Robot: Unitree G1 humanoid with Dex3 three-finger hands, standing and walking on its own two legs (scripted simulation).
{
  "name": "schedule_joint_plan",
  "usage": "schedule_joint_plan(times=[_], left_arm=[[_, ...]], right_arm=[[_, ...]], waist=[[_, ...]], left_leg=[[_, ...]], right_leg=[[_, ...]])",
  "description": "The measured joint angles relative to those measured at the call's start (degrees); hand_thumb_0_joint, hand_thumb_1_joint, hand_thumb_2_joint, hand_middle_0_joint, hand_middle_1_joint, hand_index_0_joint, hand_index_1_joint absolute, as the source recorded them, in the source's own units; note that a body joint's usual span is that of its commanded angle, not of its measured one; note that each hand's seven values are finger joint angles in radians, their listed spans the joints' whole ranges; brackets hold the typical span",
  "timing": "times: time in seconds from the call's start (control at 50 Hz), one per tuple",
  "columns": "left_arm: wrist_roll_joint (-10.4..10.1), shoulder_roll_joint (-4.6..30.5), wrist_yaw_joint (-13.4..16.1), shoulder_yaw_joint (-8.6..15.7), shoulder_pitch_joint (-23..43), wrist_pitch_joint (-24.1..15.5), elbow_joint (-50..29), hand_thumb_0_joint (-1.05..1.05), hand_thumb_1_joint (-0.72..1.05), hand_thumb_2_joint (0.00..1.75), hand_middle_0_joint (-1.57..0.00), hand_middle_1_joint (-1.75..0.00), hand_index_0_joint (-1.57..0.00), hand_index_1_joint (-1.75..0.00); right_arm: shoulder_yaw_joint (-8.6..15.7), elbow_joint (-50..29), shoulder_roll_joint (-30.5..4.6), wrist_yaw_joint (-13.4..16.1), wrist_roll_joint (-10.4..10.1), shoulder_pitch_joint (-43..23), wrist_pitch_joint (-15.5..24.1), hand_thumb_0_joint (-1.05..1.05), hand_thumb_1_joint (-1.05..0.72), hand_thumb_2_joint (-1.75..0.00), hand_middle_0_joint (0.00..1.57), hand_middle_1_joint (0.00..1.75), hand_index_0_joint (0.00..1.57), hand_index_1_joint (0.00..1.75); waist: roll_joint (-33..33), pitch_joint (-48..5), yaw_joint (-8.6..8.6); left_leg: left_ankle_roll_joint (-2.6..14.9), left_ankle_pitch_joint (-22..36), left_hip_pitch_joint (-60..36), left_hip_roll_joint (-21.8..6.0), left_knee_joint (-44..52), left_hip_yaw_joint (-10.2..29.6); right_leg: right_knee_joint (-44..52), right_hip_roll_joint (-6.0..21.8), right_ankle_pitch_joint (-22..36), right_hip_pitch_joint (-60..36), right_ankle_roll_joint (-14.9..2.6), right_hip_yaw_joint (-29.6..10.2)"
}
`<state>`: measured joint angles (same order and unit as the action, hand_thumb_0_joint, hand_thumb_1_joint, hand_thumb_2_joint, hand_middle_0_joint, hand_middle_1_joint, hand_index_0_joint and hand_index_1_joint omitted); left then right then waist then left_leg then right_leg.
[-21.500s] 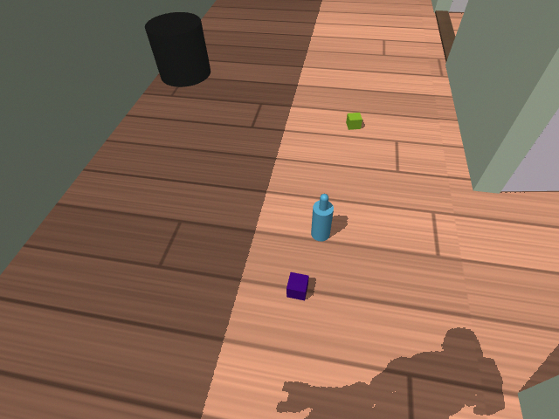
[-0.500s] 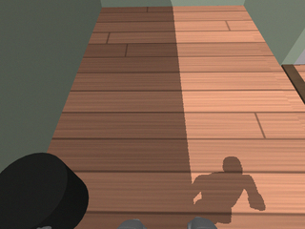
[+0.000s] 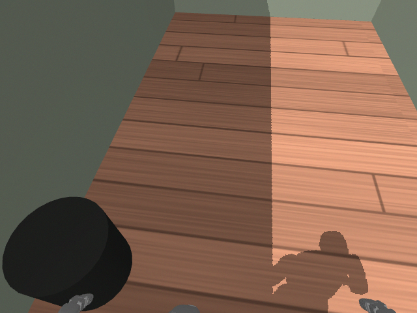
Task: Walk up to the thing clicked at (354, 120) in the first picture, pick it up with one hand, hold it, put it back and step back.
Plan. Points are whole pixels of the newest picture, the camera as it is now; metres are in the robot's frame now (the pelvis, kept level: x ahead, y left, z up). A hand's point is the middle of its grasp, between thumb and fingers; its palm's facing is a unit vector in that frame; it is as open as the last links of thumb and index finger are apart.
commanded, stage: walk up
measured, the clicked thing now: out of the picture -0.18 -0.57 -0.72
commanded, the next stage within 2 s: stand in 1.18 s
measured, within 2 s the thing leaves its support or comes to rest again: neither
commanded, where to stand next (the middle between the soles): +0.06 +0.01 m, yaw -2 degrees
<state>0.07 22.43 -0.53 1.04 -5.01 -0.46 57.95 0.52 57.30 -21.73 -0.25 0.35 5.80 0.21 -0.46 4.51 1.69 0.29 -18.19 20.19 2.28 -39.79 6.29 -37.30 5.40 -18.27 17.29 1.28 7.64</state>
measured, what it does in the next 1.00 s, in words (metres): stands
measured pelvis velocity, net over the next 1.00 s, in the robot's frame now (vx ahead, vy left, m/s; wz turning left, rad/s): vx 0.01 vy -0.02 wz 0.07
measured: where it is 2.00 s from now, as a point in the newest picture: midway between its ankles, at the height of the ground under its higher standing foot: outside the picture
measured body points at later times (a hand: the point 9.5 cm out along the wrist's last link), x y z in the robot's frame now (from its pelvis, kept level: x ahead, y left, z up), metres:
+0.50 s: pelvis +0.01 -0.01 +0.01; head +0.04 +0.00 +0.46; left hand +0.09 +0.31 -0.12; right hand +0.11 -0.32 -0.11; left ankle +0.03 +0.12 -0.72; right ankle +0.02 -0.14 -0.72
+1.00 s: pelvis +0.01 -0.02 +0.01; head +0.04 -0.01 +0.46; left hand +0.10 +0.31 -0.11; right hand +0.13 -0.32 -0.11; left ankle +0.03 +0.12 -0.72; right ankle +0.02 -0.14 -0.72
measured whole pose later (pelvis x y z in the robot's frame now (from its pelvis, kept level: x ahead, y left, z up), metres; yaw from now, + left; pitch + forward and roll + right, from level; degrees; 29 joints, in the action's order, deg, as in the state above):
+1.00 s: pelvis +0.01 -0.02 +0.01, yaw +4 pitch -1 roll -1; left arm 0.8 21.9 -0.7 3.4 -3.3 0.9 59.7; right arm 0.8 59.7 -22.2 -0.2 0.5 6.2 -0.6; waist -0.4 5.3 1.3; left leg -0.8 -16.3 17.1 2.9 -35.0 10.1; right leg -32.8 5.8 -18.0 12.7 0.8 11.6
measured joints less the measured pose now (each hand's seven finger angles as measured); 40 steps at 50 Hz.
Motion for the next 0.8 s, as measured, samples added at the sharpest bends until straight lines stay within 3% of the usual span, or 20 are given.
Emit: schedule_joint_plan(times=[0.8], left_arm=[[0.59, -0.64, -0.23, 2.04, 2.07, 1.3, 2.27, 0.01, 0.91, 0.9, -0.2, -0.3, -0.21, -0.3]], right_arm=[[0.28, 3.05, -0.23, 0.05, 0.18, 0.63, -0.74, 0.0, -0.9, -0.9, 0.2, 0.3, 0.21, 0.3]], waist=[[0.2, 0.59, -0.58]], left_leg=[[-1.06, 2.35, -3.22, 0.61, 5.46, 3.35]], right_leg=[[4.63, 0.4, 0.64, -4.25, -0.43, 3.49]])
